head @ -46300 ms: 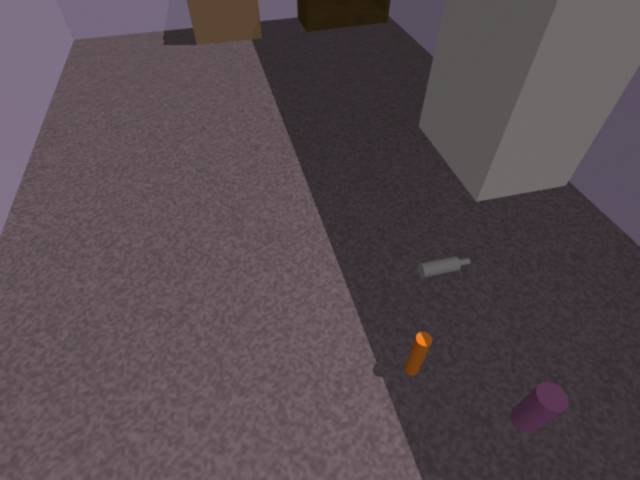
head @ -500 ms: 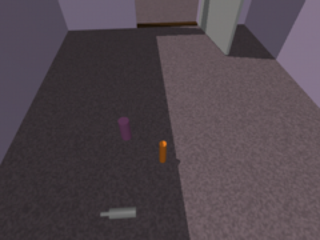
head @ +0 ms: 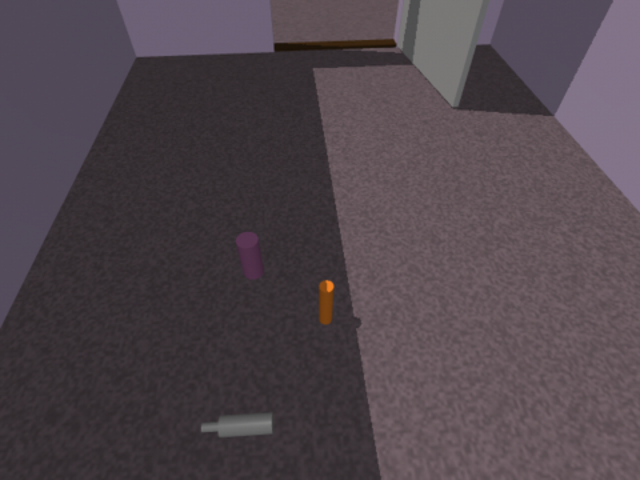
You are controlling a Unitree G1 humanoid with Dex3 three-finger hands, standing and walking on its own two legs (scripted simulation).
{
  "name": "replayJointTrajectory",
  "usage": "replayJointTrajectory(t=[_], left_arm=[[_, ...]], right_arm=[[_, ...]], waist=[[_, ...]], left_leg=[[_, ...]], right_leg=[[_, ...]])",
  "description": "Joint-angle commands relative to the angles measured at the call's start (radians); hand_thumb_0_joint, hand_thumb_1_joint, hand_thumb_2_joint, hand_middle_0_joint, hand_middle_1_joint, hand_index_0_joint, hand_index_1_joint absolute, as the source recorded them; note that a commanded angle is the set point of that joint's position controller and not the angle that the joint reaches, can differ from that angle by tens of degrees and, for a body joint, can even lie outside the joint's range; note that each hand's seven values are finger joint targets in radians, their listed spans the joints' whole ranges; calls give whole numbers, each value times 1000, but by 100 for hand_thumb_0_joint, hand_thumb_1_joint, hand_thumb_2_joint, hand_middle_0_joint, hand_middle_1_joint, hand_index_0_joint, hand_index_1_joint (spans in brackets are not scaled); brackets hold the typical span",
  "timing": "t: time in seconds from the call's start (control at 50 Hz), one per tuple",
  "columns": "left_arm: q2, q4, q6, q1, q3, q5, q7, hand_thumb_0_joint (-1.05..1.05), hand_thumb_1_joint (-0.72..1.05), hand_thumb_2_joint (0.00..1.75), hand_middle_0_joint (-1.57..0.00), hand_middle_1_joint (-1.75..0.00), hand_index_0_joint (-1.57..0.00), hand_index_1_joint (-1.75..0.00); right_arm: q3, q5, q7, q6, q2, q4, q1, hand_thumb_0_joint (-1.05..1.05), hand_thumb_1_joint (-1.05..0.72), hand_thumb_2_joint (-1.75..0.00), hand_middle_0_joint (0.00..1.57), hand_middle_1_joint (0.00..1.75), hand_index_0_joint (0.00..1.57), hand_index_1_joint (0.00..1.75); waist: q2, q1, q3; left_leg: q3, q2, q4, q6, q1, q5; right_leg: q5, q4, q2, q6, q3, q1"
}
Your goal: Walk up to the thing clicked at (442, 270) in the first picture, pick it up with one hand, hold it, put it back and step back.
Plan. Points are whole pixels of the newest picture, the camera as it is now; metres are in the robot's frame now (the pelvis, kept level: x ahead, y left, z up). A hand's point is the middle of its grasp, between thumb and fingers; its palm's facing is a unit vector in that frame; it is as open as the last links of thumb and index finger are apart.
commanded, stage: stand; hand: left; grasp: from above
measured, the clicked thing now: (237, 425) +0.40 +0.26 -0.75
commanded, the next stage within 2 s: rise first in 0.32 s
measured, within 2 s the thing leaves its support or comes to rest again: neither
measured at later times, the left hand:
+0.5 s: hand out of the picture +0.09 +0.25 -0.16, palm faces +0.02 -0.94 -0.33, open 7.5 cm
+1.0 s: hand out of the picture +0.12 +0.26 -0.22, palm faces -0.11 -0.90 -0.42, open 13.6 cm
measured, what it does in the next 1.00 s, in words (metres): lowers itself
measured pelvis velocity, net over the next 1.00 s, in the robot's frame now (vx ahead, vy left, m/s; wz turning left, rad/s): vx -0.02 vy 0.01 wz -0.01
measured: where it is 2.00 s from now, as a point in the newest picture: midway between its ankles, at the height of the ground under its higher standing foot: outside the picture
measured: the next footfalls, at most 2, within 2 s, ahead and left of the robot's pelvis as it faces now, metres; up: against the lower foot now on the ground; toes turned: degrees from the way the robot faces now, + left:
none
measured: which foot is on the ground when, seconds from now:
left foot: down 0.00-1.00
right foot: down 0.00-1.00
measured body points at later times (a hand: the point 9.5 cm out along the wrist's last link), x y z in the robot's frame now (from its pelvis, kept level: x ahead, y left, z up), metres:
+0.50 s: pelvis +0.00 +0.00 +0.00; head +0.02 +0.00 +0.45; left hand +0.09 +0.30 -0.13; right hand +0.08 -0.29 -0.13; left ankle -0.02 +0.12 -0.75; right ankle -0.02 -0.14 -0.75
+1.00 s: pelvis -0.02 +0.01 -0.07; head +0.06 +0.02 +0.37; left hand +0.13 +0.30 -0.19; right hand +0.10 -0.26 -0.17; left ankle -0.02 +0.12 -0.75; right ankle -0.02 -0.14 -0.75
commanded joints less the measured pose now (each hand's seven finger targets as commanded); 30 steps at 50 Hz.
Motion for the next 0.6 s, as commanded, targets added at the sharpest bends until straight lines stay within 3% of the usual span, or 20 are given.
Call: replayJointTrajectory(t=[0.0,0.16,0.38,0.4,0.42,0.44,0.46,0.48,0.5,0.52,0.54,0.56,0.58], left_arm=[[213,-53,-17,-32,44,-3,17,0,90,90,-20,-30,-20,-30],[214,-57,-17,-34,46,-2,18,0,90,90,-20,-30,-20,-30],[212,-57,-15,-33,47,-3,16,0,90,90,-20,-30,-20,-30],[214,-59,-15,-39,47,-3,16,0,82,94,-17,-38,-16,-38],[54,-410,-105,-390,56,-55,31,0,74,97,-23,-46,-19,-46],[80,-322,-94,-499,65,-56,35,0,66,96,-19,-54,-16,-54],[176,-181,-58,-317,124,-31,36,0,58,96,-15,-62,-14,-62],[206,-119,-40,-276,146,-12,25,0,51,95,-11,-70,-12,-70],[238,-113,-35,-327,167,8,12,0,45,98,-8,-78,-9,-78],[271,-118,-43,-299,202,42,1,0,37,98,-6,-86,-8,-86],[225,-50,-28,-170,206,65,-11,0,29,98,-3,-94,-6,-93],[203,-90,-21,-135,204,80,-22,0,21,99,-2,-101,-6,-98],[220,-144,-12,-113,223,87,-20,0,13,101,0,-105,-3,-102]], right_arm=[[-39,5,-17,-16,-212,-56,-31,0,-90,-90,20,30,20,30],[-39,5,-18,-18,-213,-62,-35,0,-90,-90,20,30,20,30],[-40,3,-17,-17,-213,-59,-36,0,-90,-90,20,30,20,30],[-41,2,-17,-18,-211,-61,-36,0,-92,-91,20,30,20,30],[-3,70,-36,-58,-47,-342,-10,0,-100,-93,20,30,20,30],[-7,70,-45,-53,-73,-283,45,0,-95,-91,20,30,20,30],[-31,74,-56,-41,-104,-291,88,0,-94,-91,20,30,20,30],[-42,65,-56,-35,-109,-300,105,0,-91,-90,20,30,20,30],[-50,60,-57,-37,-102,-329,113,0,-92,-90,20,30,20,30],[-73,44,-56,-41,-107,-351,129,0,-92,-90,20,30,20,30],[-82,33,-51,-42,-95,-357,163,0,-92,-90,20,30,20,30],[-90,30,-45,-45,-89,-392,167,0,-93,-90,20,30,20,30],[-95,31,-42,-47,-91,-420,170,0,-93,-90,20,30,20,30]], waist=[[-14,1,-73],[-4,1,-91],[-2,2,-65],[-8,0,-68],[12,-117,7],[-19,-97,-34],[-56,-63,-32],[-49,-51,-68],[-60,-45,-104],[-30,-25,-200],[-15,-10,-232],[4,11,-287],[44,31,-319]], left_leg=[[-85,128,-36,24,3,237],[-81,131,-26,23,22,287],[-87,129,-46,21,-2,204],[-83,126,-45,21,-5,218],[20,-12,37,15,-113,85],[15,-16,56,20,-109,64],[15,-10,75,19,-138,60],[15,-22,121,21,-177,68],[10,-20,161,22,-199,85],[11,-23,201,19,-203,116],[10,-30,233,13,-227,146],[10,-33,257,9,-235,171],[13,-37,263,3,-234,189]], right_leg=[[215,-29,-108,-42,80,25],[256,-18,-109,-43,75,36],[173,-35,-105,-43,79,24],[187,-34,-107,-45,81,25],[137,47,44,-39,15,-220],[111,59,40,-36,8,-176],[90,71,45,-39,-1,-173],[89,102,42,-43,1,-187],[103,142,43,-43,2,-206],[135,187,39,-46,9,-199],[157,223,37,-49,8,-204],[169,250,37,-53,11,-187],[176,262,37,-56,15,-181]])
